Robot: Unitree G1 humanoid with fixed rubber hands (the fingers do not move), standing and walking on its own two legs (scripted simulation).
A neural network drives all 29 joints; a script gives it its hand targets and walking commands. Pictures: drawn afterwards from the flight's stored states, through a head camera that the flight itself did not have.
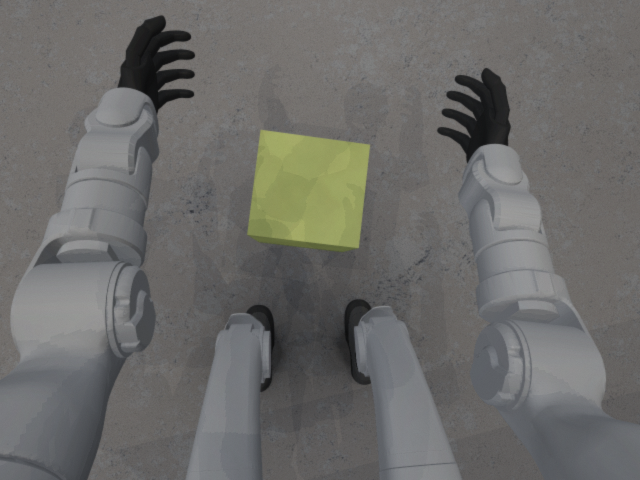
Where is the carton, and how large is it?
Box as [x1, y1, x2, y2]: [247, 130, 369, 251]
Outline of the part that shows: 260,130 247,234 260,242 336,251 344,251 357,248 359,241 369,145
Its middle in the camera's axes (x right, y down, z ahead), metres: -0.03 -0.09 +0.85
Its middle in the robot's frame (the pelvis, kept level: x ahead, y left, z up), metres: +0.48 -0.01 -0.51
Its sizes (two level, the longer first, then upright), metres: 0.210 0.200 0.250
